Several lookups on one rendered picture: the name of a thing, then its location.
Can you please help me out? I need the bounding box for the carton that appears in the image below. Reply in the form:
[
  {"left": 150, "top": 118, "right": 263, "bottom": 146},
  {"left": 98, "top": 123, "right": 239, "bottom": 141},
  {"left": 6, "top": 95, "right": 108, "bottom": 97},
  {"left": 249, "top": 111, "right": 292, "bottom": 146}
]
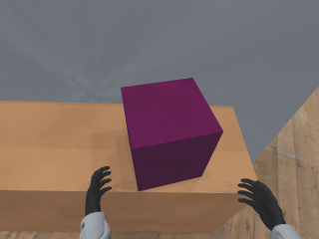
[{"left": 121, "top": 78, "right": 223, "bottom": 192}]

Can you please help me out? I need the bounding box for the right robot hand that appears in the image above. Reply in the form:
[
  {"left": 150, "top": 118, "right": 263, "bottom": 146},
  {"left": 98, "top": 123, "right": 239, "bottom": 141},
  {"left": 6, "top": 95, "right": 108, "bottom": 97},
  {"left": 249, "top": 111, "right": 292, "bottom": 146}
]
[{"left": 237, "top": 178, "right": 286, "bottom": 231}]

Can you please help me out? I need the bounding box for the robot right forearm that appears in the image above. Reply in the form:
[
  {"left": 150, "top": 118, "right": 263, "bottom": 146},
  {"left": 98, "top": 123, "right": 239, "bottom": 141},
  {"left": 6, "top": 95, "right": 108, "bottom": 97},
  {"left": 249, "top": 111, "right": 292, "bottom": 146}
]
[{"left": 269, "top": 224, "right": 302, "bottom": 239}]

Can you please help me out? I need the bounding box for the pedestal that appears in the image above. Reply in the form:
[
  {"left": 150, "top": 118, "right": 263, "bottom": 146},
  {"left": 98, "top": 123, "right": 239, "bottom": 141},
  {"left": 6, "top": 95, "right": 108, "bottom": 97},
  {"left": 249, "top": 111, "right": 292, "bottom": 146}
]
[{"left": 0, "top": 101, "right": 257, "bottom": 233}]

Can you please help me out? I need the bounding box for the robot left forearm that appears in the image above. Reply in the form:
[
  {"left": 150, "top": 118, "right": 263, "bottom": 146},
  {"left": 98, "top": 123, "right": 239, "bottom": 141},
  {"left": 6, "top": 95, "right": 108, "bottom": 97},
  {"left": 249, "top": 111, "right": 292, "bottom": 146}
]
[{"left": 79, "top": 212, "right": 112, "bottom": 239}]

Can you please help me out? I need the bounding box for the left robot hand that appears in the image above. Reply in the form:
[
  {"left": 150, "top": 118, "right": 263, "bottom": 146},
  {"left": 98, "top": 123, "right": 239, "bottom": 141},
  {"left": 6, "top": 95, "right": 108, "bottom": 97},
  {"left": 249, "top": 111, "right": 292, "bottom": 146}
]
[{"left": 85, "top": 166, "right": 112, "bottom": 216}]

